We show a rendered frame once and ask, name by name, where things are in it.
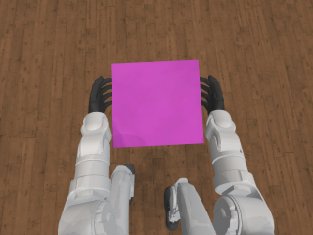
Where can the robot left hand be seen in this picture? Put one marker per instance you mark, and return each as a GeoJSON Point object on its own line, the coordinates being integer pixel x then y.
{"type": "Point", "coordinates": [97, 99]}

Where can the robot right thigh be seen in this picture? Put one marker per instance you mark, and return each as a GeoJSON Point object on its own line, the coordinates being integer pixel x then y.
{"type": "Point", "coordinates": [193, 215]}

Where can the right robot forearm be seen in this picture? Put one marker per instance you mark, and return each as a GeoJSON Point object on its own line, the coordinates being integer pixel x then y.
{"type": "Point", "coordinates": [228, 159]}

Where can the robot right upper arm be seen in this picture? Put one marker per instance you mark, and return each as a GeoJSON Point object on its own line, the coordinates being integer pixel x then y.
{"type": "Point", "coordinates": [242, 215]}

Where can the robot left upper arm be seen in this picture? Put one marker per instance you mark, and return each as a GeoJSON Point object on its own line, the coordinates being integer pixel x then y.
{"type": "Point", "coordinates": [90, 218]}

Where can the carton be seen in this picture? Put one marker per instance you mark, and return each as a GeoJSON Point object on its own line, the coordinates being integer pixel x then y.
{"type": "Point", "coordinates": [156, 103]}

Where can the left robot forearm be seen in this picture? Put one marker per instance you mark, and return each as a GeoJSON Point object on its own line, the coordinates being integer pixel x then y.
{"type": "Point", "coordinates": [91, 180]}

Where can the robot right hand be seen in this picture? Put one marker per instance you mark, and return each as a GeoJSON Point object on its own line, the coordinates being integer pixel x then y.
{"type": "Point", "coordinates": [214, 98]}

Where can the robot left foot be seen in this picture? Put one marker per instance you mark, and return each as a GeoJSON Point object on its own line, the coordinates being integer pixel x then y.
{"type": "Point", "coordinates": [132, 169]}

